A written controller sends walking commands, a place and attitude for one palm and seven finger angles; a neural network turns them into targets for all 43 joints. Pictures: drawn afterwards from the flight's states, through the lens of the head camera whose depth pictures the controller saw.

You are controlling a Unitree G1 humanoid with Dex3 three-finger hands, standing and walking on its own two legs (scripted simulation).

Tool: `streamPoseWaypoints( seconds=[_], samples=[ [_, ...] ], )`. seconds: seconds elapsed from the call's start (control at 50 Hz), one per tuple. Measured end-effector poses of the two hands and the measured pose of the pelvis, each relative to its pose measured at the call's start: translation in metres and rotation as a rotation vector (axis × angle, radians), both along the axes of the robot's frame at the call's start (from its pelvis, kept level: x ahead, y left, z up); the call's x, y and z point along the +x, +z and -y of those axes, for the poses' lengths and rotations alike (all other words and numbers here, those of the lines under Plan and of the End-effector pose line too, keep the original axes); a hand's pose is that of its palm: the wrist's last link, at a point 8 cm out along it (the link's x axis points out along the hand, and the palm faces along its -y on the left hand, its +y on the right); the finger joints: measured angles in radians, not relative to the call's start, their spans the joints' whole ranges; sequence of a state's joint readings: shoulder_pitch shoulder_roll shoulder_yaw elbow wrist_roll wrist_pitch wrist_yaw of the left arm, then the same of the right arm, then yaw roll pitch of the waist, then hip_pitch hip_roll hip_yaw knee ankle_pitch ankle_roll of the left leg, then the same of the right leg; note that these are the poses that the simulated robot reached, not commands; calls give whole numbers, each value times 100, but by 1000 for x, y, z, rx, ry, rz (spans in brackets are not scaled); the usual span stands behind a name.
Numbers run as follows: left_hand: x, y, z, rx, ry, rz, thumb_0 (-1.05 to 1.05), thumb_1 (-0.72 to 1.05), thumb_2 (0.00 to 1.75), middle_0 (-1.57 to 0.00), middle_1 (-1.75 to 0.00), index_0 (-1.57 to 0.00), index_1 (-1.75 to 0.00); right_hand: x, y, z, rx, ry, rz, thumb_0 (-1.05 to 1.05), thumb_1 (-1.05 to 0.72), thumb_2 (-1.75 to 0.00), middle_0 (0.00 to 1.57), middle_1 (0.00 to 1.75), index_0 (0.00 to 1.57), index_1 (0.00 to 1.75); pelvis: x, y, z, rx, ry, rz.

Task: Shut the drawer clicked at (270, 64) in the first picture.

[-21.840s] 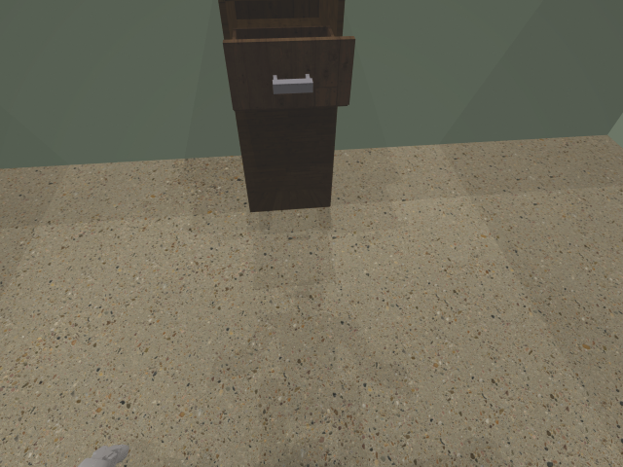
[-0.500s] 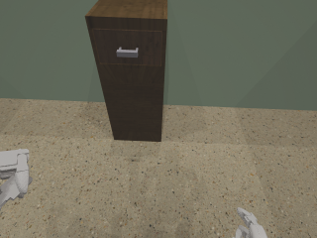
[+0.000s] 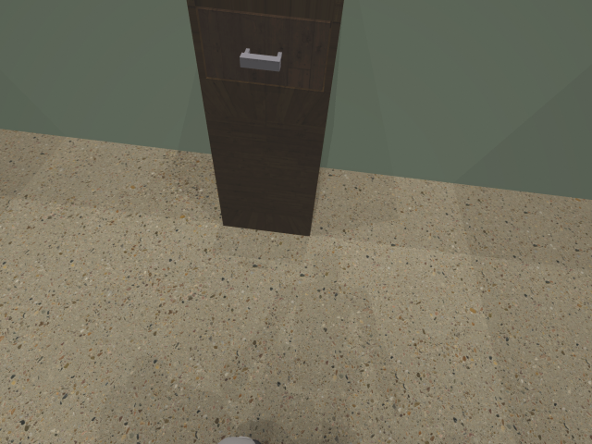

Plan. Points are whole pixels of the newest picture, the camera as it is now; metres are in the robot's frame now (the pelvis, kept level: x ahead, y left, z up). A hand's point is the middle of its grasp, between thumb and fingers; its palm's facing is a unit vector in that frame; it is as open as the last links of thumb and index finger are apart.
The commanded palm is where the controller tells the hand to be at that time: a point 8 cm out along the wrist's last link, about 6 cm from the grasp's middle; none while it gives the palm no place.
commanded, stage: let the arm hang, fingers relaxed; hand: left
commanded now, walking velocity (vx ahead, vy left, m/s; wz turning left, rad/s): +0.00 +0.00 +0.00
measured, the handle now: (262, 57) +0.98 +0.15 +0.02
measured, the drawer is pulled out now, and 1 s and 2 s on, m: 0.00 0.00 0.00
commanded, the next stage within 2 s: look to check the result in 0.62 s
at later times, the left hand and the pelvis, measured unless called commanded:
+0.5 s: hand out of the picture +0.10 +0.21 -0.16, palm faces -0.04 -0.96 -0.27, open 7.3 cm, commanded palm none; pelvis +0.03 +0.00 +0.01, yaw -2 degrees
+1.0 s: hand out of the picture +0.10 +0.22 -0.15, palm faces -0.05 -0.95 -0.30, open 7.4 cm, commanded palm none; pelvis +0.05 -0.01 +0.01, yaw -3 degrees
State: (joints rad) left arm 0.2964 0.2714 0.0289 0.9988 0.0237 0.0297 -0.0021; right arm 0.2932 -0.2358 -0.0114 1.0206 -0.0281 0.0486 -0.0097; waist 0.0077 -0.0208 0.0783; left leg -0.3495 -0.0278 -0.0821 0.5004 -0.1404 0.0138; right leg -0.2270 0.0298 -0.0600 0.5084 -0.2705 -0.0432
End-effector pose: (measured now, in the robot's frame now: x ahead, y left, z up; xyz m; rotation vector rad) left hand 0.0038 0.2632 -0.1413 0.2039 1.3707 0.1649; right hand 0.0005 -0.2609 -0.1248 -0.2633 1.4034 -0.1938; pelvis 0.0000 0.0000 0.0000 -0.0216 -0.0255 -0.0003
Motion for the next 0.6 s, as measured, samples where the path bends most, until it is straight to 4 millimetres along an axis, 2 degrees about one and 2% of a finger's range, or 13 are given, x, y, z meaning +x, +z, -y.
streamPoseWaypoints(
  seconds=[0.08, 0.16, 0.28, 0.44, 0.6],
  samples=[
    [-19, 12, -13, 52, 10, -68, 1, 91, 90, -61, -75, -60, -76, -3, -8, -4, 35, -26, -8, 1, -91, -90, 20, 30, 20, 30, 3, 2, 1, 1, -4, 6],
    [-16, 18, -21, 87, 10, -83, 0, 91, 90, -45, -58, -45, -59, 5, -15, -8, 56, -43, 17, 1, -91, -90, 20, 30, 20, 30, 8, 2, 0, -3, -10, 22],
    [22, 19, -19, 86, -9, -15, 0, 91, 90, -29, -40, -29, -40, 23, -16, -12, 68, -38, 49, 1, -91, -90, 20, 30, 20, 30, 16, 4, -1, 6, -18, 24],
    [76, 20, -1, 45, -52, 83, 0, 91, 90, -22, -32, -21, -32, 50, -10, -8, 60, -31, 83, 0, -91, -90, 20, 30, 20, 30, 27, 7, 0, 17, -26, 10],
    [105, 20, 11, 26, -73, 121, 0, 91, 90, -21, -31, -20, -30, 73, -4, 3, 35, -30, 119, 0, -91, -90, 20, 30, 20, 30, 37, 10, 3, 19, -31, 10]
  ],
)
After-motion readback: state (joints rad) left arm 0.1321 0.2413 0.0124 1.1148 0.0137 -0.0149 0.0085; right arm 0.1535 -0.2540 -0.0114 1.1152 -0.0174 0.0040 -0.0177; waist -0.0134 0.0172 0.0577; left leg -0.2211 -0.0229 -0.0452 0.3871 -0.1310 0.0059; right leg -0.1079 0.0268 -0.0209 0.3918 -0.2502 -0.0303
